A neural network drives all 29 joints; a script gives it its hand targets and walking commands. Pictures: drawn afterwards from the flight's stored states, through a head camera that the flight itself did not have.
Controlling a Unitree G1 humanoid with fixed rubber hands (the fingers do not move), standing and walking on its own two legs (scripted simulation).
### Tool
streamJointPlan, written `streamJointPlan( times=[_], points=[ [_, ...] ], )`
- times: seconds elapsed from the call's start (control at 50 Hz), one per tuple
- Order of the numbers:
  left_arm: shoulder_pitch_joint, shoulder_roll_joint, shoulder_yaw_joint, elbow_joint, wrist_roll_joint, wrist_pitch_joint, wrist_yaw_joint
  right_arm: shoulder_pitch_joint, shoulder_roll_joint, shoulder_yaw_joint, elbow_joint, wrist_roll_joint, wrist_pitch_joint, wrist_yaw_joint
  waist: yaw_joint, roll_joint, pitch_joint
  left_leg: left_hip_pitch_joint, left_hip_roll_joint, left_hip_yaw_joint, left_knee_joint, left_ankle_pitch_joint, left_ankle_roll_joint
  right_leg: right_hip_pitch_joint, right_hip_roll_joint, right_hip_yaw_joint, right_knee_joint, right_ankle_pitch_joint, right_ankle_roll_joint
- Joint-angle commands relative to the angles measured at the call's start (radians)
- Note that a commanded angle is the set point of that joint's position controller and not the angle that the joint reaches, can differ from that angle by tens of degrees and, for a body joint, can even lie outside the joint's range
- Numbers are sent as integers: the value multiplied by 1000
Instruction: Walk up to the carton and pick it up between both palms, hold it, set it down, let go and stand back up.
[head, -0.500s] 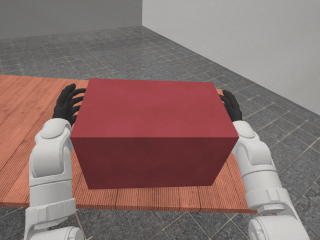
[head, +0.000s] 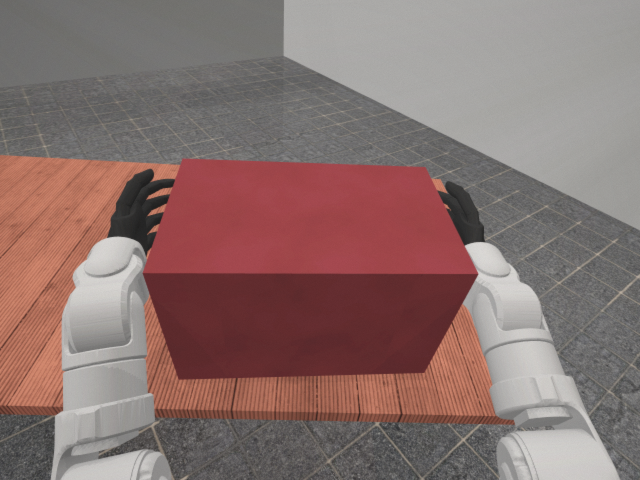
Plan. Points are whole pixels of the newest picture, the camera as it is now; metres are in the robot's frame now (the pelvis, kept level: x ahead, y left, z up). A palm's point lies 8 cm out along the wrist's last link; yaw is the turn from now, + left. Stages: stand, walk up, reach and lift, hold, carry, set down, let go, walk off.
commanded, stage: hold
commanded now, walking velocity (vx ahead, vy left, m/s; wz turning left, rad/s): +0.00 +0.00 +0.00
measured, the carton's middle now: (307, 269) +0.35 +0.01 +0.15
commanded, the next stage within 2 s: none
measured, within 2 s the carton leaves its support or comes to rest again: neither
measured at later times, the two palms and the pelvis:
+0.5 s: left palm (126, 239) +0.34 +0.21 +0.19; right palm (460, 240) +0.36 -0.18 +0.18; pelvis +0.00 +0.00 +0.00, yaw +0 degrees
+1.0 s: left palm (126, 241) +0.34 +0.21 +0.19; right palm (459, 242) +0.36 -0.18 +0.18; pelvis +0.00 +0.00 +0.00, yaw +0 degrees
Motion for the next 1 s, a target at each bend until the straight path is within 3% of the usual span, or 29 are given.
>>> streamJointPlan(
  times=[0.0, 0.06, 0.08, 0.12, 0.22, 0.24, 0.28, 0.34, 0.4, 0.42, 0.46, 0.48, 0.5, 0.54, 0.58, 0.6, 0.64, 0.66, 0.68, 0.72, 0.74, 0.76, 0.78, 0.8, 0.82, 0.84, 0.88, 0.92, 0.98],
  points=[
    [-587, -392, -414, -92, -114, -42, -122, -806, 483, 325, -328, 92, -80, 153, 29, 16, -335, 110, -85, 19, -21, 174, 13, 44, 50, -7, -20, 143, 15],
    [-616, -418, -452, -132, -137, -57, -113, -804, 476, 322, -352, 99, -93, 146, -11, 60, -393, 155, -84, 15, 8, 286, -4, 58, 57, -6, -14, 228, 4],
    [-575, -409, -442, -114, -136, -53, -117, -769, 474, 325, -347, 96, -83, 140, -8, 23, -365, 163, -81, 9, 10, 310, 2, 56, 60, -10, -19, 252, 14],
    [-553, -381, -422, -80, -126, -46, -120, -772, 453, 334, -342, 107, -79, 139, 4, 16, -347, 129, -83, 20, 0, 249, 2, 64, 58, -16, -14, 217, 18],
    [-613, -406, -442, -103, -122, -45, -132, -764, 462, 308, -291, 94, -72, 139, -27, 60, -335, 134, -76, 16, -13, 240, -15, 52, 54, -9, -18, 179, 5],
    [-568, -402, -415, -58, -114, -42, -129, -794, 474, 333, -334, 96, -79, 140, 6, 31, -334, 129, -83, 18, -2, 267, -3, 66, 62, -9, -19, 216, 13],
    [-578, -397, -430, -88, -125, -46, -124, -771, 453, 335, -293, 112, -79, 143, -15, 50, -355, 167, -74, 19, 10, 323, -14, 51, 67, -19, -11, 228, 5],
    [-571, -406, -434, -96, -123, -43, -127, -785, 451, 322, -312, 109, -73, 138, -1, 59, -304, 129, -72, 10, 6, 295, -15, 42, 62, -11, -21, 190, 5],
    [-546, -399, -461, -171, -141, -50, -116, -766, 445, 347, -375, 125, -89, 139, 1, 52, -392, 186, -71, -3, 27, 385, -18, 49, 74, -15, -7, 260, 5],
    [-558, -390, -460, -134, -138, -41, -117, -753, 442, 332, -339, 113, -76, 138, -22, 49, -327, 180, -66, -2, 23, 354, -20, 28, 70, -20, -18, 219, 3],
    [-547, -388, -431, -100, -118, -32, -122, -742, 428, 313, -332, 115, -69, 143, -7, 53, -300, 152, -73, 9, -4, 281, -19, 44, 68, -21, -24, 167, 3],
    [-590, -405, -461, -120, -130, -36, -121, -768, 428, 300, -317, 98, -73, 148, -21, 84, -304, 133, -62, 2, -5, 243, -27, 17, 65, -24, -22, 127, -3],
    [-606, -402, -446, -83, -129, -40, -119, -768, 436, 269, -280, 74, -74, 158, -23, 60, -280, 94, -68, -10, -24, 153, -17, 10, 58, -18, -26, 70, -7],
    [-584, -409, -456, -91, -137, -46, -110, -793, 458, 301, -350, 91, -94, 167, 1, 46, -344, 129, -66, 3, -15, 227, -14, 21, 59, -15, -23, 138, 0],
    [-578, -408, -444, -86, -125, -52, -109, -794, 473, 297, -312, 89, -92, 155, -16, 56, -321, 131, -80, 13, 7, 278, -6, 43, 53, -4, -20, 197, 6],
    [-584, -401, -437, -118, -130, -57, -110, -815, 481, 335, -341, 105, -97, 154, 19, 45, -367, 144, -78, 14, 8, 297, -7, 60, 62, -5, -9, 217, 8],
    [-564, -406, -464, -135, -133, -56, -107, -761, 436, 335, -332, 108, -95, 150, -5, 73, -398, 192, -73, 6, 20, 348, -18, 58, 66, -17, -4, 242, 3],
    [-534, -388, -436, -59, -129, -49, -112, -766, 439, 336, -319, 107, -87, 142, -12, 32, -316, 160, -76, 12, 12, 324, -12, 56, 67, -18, -17, 229, 7],
    [-535, -380, -433, -104, -124, -52, -118, -772, 450, 352, -341, 120, -90, 138, 9, 10, -351, 164, -78, 12, 21, 344, -10, 74, 67, -14, -10, 281, 11],
    [-485, -377, -416, -101, -129, -38, -128, -743, 454, 350, -352, 121, -80, 127, -11, -3, -324, 124, -88, 19, 10, 326, -3, 100, 58, -9, -7, 314, 18],
    [-522, -383, -406, -155, -117, -46, -131, -748, 460, 345, -340, 121, -82, 131, 19, 20, -335, 137, -88, 21, 13, 318, -2, 72, 61, -16, 4, 281, 22],
    [-510, -372, -418, -134, -120, -44, -129, -711, 456, 351, -343, 115, -77, 132, -1, 7, -328, 147, -90, 20, 6, 317, -2, 72, 57, -14, -8, 287, 24],
    [-537, -394, -430, -184, -129, -50, -127, -736, 459, 353, -368, 123, -81, 135, 13, 34, -356, 158, -81, 7, 19, 360, -8, 60, 63, -5, -4, 295, 16],
    [-534, -381, -435, -158, -137, -52, -126, -717, 434, 341, -338, 114, -83, 132, -27, 41, -346, 171, -86, 6, 30, 367, -16, 63, 65, -9, 7, 298, 11],
    [-515, -397, -473, -203, -149, -54, -123, -710, 450, 362, -393, 127, -93, 133, -10, 62, -386, 184, -77, 7, 44, 423, -23, 60, 67, -8, 14, 333, 10],
    [-531, -389, -456, -142, -135, -51, -125, -736, 449, 344, -378, 117, -85, 127, -29, 51, -339, 176, -86, 10, 32, 355, -20, 59, 62, -7, -4, 285, 11],
    [-528, -369, -429, -139, -118, -44, -122, -730, 442, 344, -366, 123, -79, 124, -2, 26, -320, 140, -88, 15, 7, 309, -6, 79, 59, -1, -7, 286, 18],
    [-572, -382, -466, -199, -140, -50, -119, -736, 442, 334, -368, 120, -80, 128, -29, 66, -355, 172, -74, 1, 19, 329, -20, 53, 65, -6, -3, 253, 7],
    [-573, -378, -440, -164, -139, -60, -120, -753, 453, 336, -375, 110, -75, 137, 6, 36, -344, 146, -78, 12, 16, 284, -3, 40, 54, -9, -6, 238, 12]
  ],
)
